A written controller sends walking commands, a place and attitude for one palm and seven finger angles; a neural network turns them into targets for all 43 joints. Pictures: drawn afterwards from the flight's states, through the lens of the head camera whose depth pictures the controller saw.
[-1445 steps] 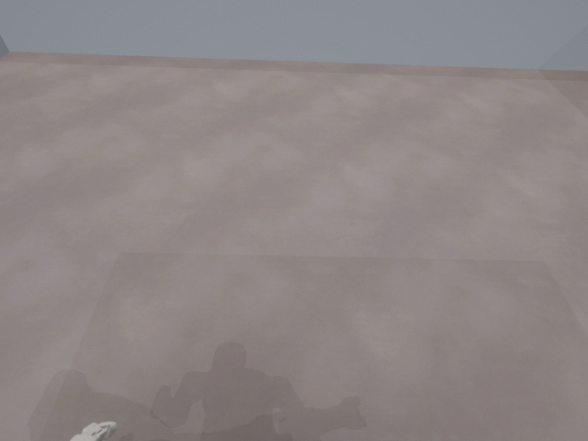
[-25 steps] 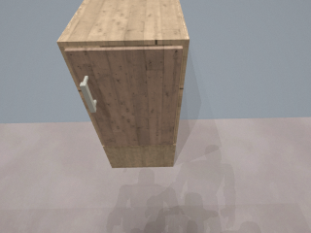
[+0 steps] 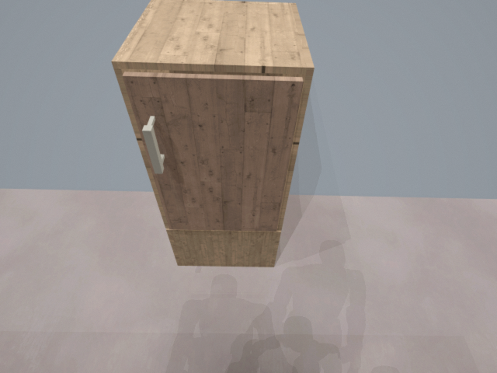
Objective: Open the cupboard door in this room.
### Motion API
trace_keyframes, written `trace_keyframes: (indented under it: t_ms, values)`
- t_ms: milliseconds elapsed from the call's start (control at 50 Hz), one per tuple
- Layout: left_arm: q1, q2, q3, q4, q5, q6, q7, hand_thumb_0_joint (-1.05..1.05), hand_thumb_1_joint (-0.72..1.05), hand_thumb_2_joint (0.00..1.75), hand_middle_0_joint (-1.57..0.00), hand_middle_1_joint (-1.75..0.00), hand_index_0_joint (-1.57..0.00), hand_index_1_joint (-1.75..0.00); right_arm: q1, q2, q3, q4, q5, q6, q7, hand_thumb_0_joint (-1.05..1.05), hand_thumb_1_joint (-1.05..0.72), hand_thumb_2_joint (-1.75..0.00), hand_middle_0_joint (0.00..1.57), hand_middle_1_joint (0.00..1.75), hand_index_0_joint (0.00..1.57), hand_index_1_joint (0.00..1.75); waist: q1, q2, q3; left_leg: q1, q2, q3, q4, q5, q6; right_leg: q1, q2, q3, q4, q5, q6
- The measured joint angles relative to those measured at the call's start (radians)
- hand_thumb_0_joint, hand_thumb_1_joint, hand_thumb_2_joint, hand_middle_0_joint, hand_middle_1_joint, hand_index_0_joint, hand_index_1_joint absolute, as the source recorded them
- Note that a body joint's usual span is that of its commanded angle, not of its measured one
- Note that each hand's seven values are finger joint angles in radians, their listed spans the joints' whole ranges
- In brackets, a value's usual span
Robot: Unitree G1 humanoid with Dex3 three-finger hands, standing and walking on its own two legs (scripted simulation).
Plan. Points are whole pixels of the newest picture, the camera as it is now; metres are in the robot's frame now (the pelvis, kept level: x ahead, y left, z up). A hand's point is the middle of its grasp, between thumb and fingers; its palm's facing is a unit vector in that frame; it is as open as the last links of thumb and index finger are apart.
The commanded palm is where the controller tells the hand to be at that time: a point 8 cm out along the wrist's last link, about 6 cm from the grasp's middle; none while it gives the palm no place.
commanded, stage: come to a stop and stand still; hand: left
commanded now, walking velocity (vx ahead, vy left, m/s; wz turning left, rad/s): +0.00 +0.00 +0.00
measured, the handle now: (155, 145) +0.61 +0.28 -0.03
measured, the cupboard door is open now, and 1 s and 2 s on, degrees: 0 0 0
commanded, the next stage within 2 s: look again from close up in 0.92 s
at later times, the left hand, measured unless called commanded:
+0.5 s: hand out of the picture +0.01 +0.18 -0.18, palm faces +0.03 -0.99 -0.16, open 7.4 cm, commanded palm none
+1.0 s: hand out of the picture +0.04 +0.20 -0.18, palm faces +0.03 -0.98 -0.18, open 7.4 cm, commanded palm none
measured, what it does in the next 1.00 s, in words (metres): shifts its weight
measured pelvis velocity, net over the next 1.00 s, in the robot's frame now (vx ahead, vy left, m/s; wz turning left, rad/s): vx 0.04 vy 0.03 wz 0.00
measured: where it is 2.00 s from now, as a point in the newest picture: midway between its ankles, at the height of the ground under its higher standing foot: outside the picture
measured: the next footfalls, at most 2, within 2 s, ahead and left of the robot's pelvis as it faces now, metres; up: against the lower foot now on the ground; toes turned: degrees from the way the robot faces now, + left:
none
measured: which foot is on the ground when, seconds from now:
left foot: down 0.00-1.00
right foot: down 0.00-1.00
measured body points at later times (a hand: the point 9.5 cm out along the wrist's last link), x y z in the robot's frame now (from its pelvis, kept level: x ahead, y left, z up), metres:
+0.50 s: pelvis +0.02 +0.02 +0.00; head +0.04 +0.03 +0.45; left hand +0.01 +0.23 -0.17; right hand +0.01 -0.19 -0.16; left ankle -0.01 +0.13 -0.74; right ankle +0.01 -0.10 -0.74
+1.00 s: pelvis +0.04 +0.03 +0.00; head +0.06 +0.04 +0.45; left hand +0.04 +0.25 -0.16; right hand +0.04 -0.19 -0.16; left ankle -0.01 +0.13 -0.74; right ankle +0.01 -0.10 -0.74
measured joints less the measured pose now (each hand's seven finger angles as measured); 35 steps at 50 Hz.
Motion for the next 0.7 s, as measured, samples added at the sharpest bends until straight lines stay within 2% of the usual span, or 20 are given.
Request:
trace_keyframes:
  t_ms: [340,700]
  values:
    - [-0.002,-0.011,-0.006,0.001,0.002,-0.012,0.007,0.00,0.91,0.90,-0.20,-0.30,-0.20,-0.29,0.010,0.014,0.005,0.001,0.005,-0.018,-0.004,0.01,-0.91,-0.90,0.20,0.30,0.20,0.30,-0.003,-0.003,-0.006,0.006,-0.021,0.013,-0.001,-0.020,0.021,-0.001,-0.020,0.014,0.009,-0.020,0.023]
    - [-0.020,0.006,-0.004,-0.005,0.002,-0.015,0.013,0.00,0.91,0.90,-0.20,-0.30,-0.20,-0.29,0.000,-0.002,0.006,-0.001,0.006,-0.030,-0.009,0.01,-0.91,-0.90,0.20,0.30,0.20,0.30,-0.005,-0.008,-0.003,0.043,-0.033,0.016,-0.008,-0.051,0.033,0.034,-0.032,0.018,0.004,-0.051,0.039]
